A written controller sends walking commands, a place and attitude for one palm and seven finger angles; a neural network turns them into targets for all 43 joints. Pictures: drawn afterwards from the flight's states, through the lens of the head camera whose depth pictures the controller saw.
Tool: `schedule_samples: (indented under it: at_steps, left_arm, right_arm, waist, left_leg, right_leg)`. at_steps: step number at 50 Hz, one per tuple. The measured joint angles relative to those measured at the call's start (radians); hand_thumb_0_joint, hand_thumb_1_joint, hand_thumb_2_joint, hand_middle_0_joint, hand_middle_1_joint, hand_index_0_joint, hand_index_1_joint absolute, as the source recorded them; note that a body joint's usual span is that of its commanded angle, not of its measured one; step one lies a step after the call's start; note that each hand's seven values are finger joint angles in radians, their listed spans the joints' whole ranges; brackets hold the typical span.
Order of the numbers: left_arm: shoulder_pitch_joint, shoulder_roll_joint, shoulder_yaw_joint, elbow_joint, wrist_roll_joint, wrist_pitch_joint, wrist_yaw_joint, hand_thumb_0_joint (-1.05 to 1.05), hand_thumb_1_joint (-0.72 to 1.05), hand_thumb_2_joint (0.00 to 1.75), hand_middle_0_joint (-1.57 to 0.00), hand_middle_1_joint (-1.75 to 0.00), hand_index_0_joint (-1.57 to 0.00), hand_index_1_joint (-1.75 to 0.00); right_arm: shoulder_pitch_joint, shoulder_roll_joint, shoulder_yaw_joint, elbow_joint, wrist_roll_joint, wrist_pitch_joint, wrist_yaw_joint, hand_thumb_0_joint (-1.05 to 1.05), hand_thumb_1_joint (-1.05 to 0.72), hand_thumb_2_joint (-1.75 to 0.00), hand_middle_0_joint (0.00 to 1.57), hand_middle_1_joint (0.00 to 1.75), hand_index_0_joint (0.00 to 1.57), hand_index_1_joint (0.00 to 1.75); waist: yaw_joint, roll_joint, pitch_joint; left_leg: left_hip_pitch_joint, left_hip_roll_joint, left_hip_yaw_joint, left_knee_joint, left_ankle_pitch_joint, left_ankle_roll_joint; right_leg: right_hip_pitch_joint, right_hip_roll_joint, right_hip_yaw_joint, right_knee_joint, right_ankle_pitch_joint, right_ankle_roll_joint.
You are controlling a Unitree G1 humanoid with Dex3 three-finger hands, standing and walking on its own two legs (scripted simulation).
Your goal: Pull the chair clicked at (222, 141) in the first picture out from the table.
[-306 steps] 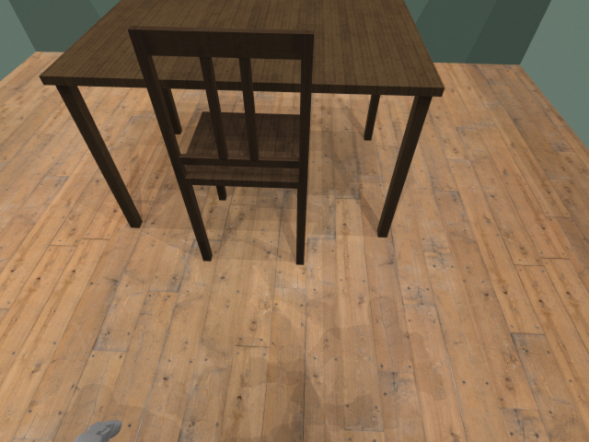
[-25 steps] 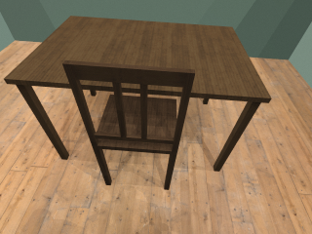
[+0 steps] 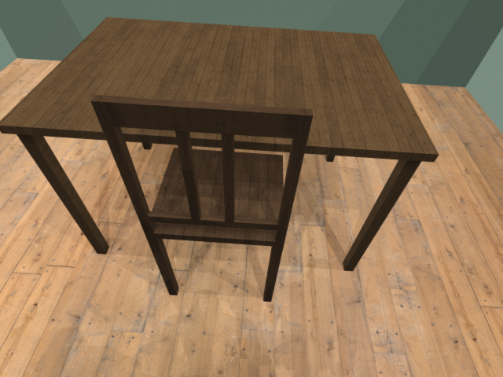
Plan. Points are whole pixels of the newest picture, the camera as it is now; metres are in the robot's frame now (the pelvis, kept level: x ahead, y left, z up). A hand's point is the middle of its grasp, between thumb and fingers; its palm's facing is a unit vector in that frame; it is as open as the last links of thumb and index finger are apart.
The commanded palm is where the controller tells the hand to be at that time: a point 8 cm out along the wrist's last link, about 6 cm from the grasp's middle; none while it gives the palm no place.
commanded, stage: look again from close up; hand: left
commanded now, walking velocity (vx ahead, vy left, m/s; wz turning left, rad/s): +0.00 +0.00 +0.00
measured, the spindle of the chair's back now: (190, 179) +0.56 +0.18 -0.07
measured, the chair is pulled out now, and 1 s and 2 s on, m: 0.00 0.00 0.00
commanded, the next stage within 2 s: none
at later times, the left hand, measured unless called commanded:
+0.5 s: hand out of the picture -0.01 +0.14 -0.18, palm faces +0.04 -0.99 -0.13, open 7.4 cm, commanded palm none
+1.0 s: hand out of the picture -0.02 +0.14 -0.18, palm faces +0.05 -0.99 -0.13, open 7.4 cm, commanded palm none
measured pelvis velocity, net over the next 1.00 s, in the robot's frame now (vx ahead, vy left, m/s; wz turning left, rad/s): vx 0.02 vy -0.01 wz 0.00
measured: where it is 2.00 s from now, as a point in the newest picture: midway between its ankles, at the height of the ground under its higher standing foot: outside the picture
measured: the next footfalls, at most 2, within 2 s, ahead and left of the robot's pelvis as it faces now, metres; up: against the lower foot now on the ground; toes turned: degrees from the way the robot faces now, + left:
none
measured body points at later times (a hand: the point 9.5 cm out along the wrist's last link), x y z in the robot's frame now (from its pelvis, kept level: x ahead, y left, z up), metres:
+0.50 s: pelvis +0.01 -0.01 +0.00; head +0.02 +0.00 +0.45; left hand -0.01 +0.19 -0.17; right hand +0.00 -0.21 -0.16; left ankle +0.01 +0.07 -0.74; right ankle +0.01 -0.13 -0.74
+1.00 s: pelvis +0.02 -0.01 +0.00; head +0.02 +0.00 +0.45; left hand -0.02 +0.19 -0.16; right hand +0.00 -0.21 -0.16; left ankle +0.01 +0.07 -0.74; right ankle +0.01 -0.13 -0.74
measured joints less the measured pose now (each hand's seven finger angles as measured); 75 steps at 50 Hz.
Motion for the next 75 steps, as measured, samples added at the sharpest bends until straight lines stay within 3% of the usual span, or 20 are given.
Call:
schedule_samples:
  at_steps: [75]
  left_arm:
    - [0.002, 0.0, 0.001, 0.012, -0.004, -0.005, -0.002, 0.01, 0.91, 0.9, -0.19, -0.3, -0.2, -0.3]
  right_arm:
    - [0.006, 0.006, 0.006, 0.017, 0.001, -0.009, -0.011, 0.01, -0.91, -0.9, 0.2, 0.3, 0.2, 0.3]
  waist:
    - [0.004, 0.0, -0.008]
  left_leg:
    - [0.044, 0.012, -0.004, -0.024, -0.023, -0.017]
  right_leg:
    - [0.041, 0.014, -0.001, -0.02, -0.026, -0.013]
